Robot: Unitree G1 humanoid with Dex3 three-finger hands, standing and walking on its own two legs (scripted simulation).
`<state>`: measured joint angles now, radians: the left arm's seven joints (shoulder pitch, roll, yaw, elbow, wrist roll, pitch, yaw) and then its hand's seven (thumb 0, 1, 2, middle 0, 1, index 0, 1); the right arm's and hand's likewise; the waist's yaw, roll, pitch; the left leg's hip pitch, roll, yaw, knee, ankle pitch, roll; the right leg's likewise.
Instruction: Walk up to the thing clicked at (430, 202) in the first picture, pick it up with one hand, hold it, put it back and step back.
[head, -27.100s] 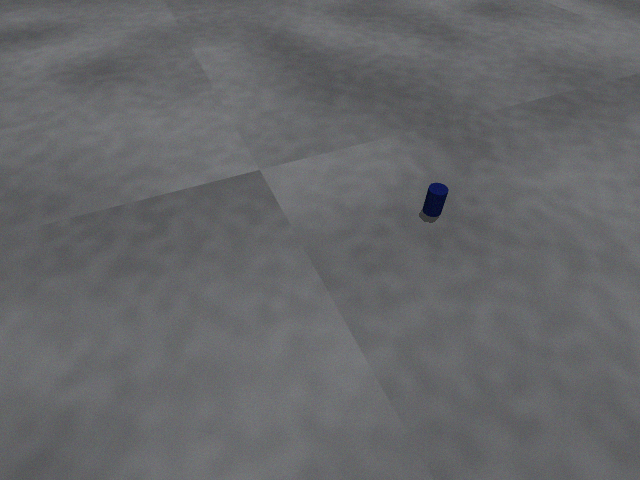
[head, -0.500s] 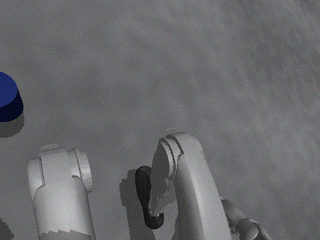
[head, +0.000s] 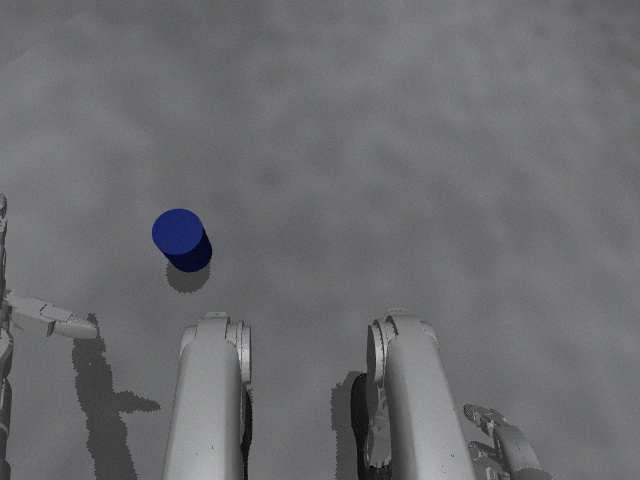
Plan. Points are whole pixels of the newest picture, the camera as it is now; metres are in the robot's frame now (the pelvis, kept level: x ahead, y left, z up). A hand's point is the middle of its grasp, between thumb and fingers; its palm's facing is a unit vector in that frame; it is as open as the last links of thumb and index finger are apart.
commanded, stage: home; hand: left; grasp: from the side
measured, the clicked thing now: (184, 242) +0.48 +0.24 -0.35
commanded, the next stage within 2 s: none
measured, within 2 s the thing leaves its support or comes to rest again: neither
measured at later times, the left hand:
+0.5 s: hand (14, 325) +0.28 +0.23 +0.12, palm faces +0.20 -0.91 -0.37, open 17.5 cm
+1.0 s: hand out of the picture +0.24 +0.19 +0.25, palm faces +0.22 -0.93 -0.29, open 17.4 cm
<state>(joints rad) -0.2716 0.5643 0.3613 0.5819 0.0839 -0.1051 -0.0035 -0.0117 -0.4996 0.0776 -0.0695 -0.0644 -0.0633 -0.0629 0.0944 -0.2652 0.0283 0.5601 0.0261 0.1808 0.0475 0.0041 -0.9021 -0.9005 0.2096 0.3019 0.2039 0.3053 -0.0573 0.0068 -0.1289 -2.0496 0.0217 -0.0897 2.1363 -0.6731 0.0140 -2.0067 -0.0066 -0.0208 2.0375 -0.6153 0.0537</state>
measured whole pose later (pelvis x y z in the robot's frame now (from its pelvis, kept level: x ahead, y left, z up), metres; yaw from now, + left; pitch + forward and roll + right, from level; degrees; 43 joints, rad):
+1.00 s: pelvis +0.09 -0.01 +0.30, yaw +6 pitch +9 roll -2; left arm 0.49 0.21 -0.01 -0.04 -0.02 0.29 0.16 -0.01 -0.54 0.05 -0.06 -0.05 -0.05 -0.05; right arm 0.26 -0.20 0.03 0.46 0.02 -0.09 -0.18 0.01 -0.90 -0.90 0.21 0.30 0.20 0.31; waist -0.02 0.04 -0.13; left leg -0.65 0.04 -0.04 0.99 -0.49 -0.01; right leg -0.62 -0.02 -0.04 0.93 -0.45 0.03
